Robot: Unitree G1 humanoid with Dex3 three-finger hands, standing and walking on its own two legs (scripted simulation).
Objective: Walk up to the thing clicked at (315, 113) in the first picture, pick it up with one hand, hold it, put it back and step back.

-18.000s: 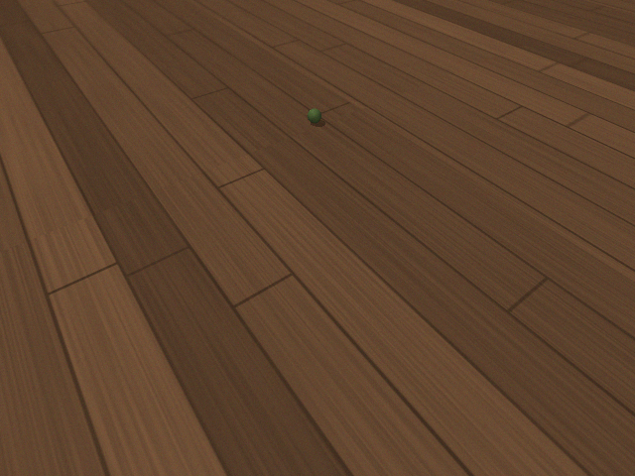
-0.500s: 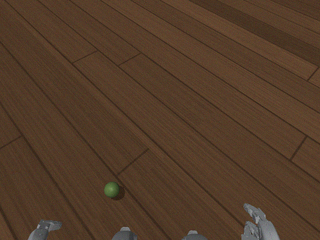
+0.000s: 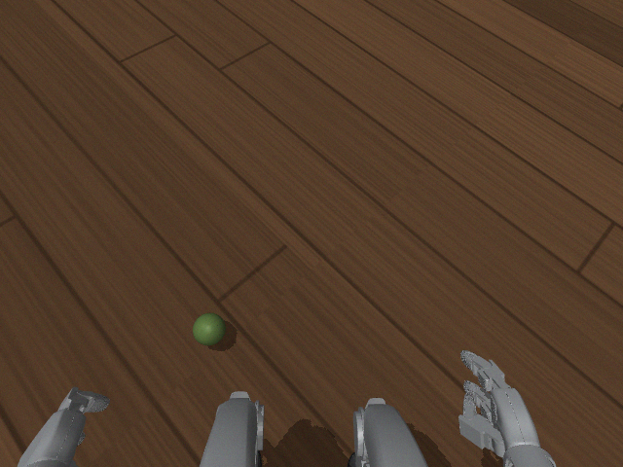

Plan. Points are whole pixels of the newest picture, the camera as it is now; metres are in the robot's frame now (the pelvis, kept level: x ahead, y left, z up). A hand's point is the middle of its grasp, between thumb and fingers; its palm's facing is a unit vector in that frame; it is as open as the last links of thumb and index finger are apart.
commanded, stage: rise first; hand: left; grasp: from above
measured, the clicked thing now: (209, 329) +0.44 +0.25 -0.58
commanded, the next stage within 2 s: approach in 1.64 s
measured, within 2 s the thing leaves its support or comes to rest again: neither
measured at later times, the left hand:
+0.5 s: hand (148, 375) +0.29 +0.30 -0.33, palm faces -0.46 -0.27 -0.84, open 14.1 cm
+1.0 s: hand (165, 350) +0.35 +0.30 -0.41, palm faces -0.46 -0.03 -0.89, open 14.2 cm
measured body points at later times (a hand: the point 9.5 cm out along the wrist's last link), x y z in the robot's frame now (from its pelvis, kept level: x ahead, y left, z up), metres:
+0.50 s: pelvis -0.07 +0.00 -0.20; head +0.13 +0.01 +0.20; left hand +0.31 +0.31 -0.28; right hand +0.06 -0.28 -0.34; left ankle +0.03 +0.13 -0.59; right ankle +0.01 -0.14 -0.59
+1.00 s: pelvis -0.08 +0.01 -0.26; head +0.14 +0.06 +0.13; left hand +0.37 +0.30 -0.36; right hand +0.00 -0.28 -0.38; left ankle +0.03 +0.13 -0.59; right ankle +0.01 -0.14 -0.59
